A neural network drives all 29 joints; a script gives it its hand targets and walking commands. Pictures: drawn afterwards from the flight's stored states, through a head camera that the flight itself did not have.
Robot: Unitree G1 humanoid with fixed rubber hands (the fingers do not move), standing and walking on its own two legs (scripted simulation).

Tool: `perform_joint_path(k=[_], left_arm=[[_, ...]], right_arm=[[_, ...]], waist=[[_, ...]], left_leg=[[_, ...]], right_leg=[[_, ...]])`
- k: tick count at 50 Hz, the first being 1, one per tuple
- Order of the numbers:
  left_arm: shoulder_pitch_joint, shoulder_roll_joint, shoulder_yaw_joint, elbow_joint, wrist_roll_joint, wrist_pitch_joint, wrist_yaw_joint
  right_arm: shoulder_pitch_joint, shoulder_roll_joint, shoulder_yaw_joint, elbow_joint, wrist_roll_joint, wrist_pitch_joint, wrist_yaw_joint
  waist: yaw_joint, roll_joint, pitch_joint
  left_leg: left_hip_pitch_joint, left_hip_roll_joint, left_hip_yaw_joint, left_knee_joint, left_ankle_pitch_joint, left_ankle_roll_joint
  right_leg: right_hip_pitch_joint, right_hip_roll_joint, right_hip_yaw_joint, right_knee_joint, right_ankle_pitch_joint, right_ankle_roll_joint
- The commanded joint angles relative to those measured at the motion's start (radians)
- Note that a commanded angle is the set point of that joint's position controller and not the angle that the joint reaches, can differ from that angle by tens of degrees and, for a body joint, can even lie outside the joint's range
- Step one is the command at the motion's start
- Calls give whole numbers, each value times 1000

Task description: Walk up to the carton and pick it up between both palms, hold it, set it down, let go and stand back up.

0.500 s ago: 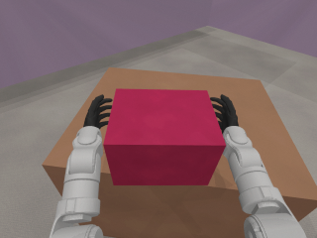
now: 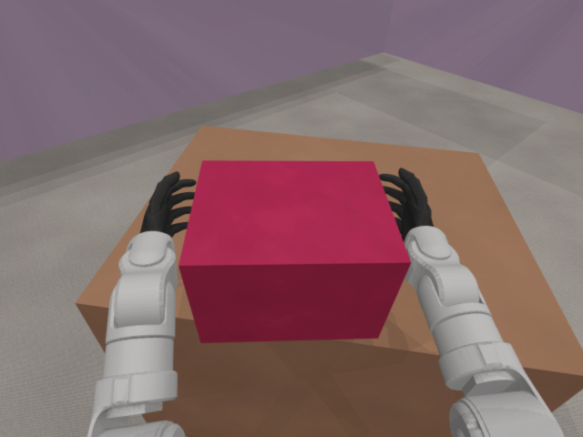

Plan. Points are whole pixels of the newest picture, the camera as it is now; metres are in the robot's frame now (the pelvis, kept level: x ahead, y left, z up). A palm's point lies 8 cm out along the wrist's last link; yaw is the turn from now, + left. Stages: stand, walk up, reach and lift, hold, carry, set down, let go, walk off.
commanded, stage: reach and lift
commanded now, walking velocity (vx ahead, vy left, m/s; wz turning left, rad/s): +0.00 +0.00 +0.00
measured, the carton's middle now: (289, 249) +0.37 -0.01 +0.11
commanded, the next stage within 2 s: hold in 0.22 s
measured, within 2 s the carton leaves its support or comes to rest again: neither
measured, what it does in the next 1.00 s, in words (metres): stands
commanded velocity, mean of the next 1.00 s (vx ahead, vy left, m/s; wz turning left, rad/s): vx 0.00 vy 0.00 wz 0.00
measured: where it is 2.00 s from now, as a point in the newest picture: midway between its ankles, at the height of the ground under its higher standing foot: outside the picture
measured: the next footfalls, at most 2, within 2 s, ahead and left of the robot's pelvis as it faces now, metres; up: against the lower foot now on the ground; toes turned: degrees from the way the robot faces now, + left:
none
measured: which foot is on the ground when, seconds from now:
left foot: down 0.00-1.00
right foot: down 0.00-1.00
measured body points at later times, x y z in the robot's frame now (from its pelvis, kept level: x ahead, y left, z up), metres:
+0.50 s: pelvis -0.01 +0.00 +0.00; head -0.05 +0.02 +0.45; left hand +0.37 +0.17 +0.18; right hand +0.37 -0.18 +0.17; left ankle +0.00 +0.13 -0.75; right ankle -0.01 -0.12 -0.75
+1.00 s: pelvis -0.01 +0.00 +0.00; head -0.05 +0.02 +0.45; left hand +0.36 +0.17 +0.18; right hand +0.37 -0.17 +0.18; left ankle +0.00 +0.13 -0.75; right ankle -0.01 -0.12 -0.75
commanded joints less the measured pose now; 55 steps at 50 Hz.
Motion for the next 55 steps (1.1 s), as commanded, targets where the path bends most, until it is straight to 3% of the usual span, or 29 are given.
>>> perform_joint_path(k=[1, 15, 39, 55], left_arm=[[-614, -539, -505, -172, -143, -54, -147], [-660, -532, -473, -153, -141, -11, -151], [-672, -511, -461, -199, -135, 29, -164], [-682, -504, -452, -205, -132, 62, -166]], right_arm=[[-707, 563, 400, -385, 81, -67, 119], [-756, 561, 371, -354, 82, -28, 130], [-779, 571, 398, -393, 120, 9, 113], [-789, 550, 370, -385, 117, 37, 127]], waist=[[-5, 57, -406], [0, 53, -387], [2, 48, -396], [-3, 60, -369]], left_leg=[[119, -79, 29, 16, 330, -38], [95, -74, 38, -6, 245, -27], [110, -80, 41, 10, 296, -25], [102, -70, 45, -7, 250, -26]], right_leg=[[109, 74, -7, 28, 297, 29], [85, 70, -2, 16, 191, 24], [119, 70, 5, 27, 254, 34], [100, 71, 7, 12, 168, 23]])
